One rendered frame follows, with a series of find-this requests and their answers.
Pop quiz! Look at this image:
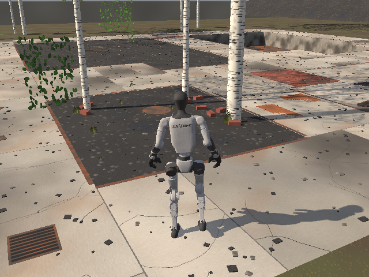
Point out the right robot hand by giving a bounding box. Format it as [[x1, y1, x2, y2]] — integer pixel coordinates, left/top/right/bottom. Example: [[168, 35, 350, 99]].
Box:
[[208, 155, 221, 168]]

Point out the robot right forearm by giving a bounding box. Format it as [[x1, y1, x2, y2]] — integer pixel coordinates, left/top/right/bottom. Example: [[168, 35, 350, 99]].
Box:
[[207, 137, 219, 158]]

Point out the left robot hand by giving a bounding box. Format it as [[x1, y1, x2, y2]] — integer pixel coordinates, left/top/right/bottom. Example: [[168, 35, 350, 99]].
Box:
[[148, 157, 161, 169]]

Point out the robot left thigh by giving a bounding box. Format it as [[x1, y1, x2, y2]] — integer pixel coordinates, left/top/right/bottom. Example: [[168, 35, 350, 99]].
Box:
[[165, 162, 179, 203]]

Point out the robot torso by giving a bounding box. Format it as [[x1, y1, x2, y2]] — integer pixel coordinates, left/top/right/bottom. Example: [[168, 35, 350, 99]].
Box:
[[169, 114, 196, 173]]

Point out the robot left forearm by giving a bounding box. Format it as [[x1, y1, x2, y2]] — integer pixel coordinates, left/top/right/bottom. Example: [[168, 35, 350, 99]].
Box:
[[149, 140, 160, 160]]

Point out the robot right upper arm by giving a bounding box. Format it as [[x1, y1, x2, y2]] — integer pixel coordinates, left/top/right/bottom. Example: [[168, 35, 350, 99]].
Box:
[[194, 115, 212, 147]]

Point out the robot left upper arm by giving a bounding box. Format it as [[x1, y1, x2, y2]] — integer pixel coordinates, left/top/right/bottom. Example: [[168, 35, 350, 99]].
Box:
[[155, 117, 170, 149]]

